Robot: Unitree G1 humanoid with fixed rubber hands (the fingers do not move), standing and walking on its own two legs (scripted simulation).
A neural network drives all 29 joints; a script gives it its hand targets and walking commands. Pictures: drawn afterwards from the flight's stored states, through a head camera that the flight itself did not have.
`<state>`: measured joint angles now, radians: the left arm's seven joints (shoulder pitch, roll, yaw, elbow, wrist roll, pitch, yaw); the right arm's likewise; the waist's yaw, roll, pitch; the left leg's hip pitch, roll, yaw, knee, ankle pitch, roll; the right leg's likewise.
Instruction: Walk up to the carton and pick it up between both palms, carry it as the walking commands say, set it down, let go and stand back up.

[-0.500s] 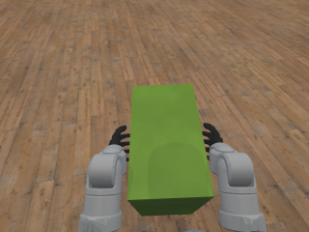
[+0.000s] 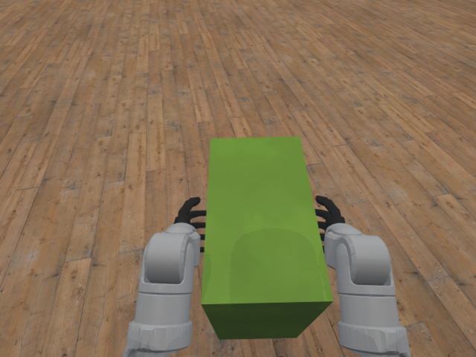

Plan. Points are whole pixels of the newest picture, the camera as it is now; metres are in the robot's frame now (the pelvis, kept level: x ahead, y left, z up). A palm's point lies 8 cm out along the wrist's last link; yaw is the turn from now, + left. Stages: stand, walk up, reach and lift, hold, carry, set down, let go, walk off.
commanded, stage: carry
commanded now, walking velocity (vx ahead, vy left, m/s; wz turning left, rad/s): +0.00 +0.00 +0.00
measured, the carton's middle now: (256, 245) +0.31 -0.01 +0.02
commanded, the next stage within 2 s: none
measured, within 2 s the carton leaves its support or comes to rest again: neither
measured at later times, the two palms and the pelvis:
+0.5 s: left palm (186, 281) +0.21 +0.11 +0.07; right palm (353, 283) +0.21 -0.14 +0.07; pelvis -0.07 -0.02 +0.00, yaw +0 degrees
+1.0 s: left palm (188, 274) +0.22 +0.10 +0.07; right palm (349, 269) +0.23 -0.14 +0.07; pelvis -0.06 -0.02 +0.00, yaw +1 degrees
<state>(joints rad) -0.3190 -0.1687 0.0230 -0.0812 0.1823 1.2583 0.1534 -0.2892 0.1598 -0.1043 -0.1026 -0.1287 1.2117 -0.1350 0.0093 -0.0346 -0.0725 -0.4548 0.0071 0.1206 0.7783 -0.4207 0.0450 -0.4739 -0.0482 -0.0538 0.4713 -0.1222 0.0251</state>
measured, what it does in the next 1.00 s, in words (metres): steps on the spot: left foot, then right foot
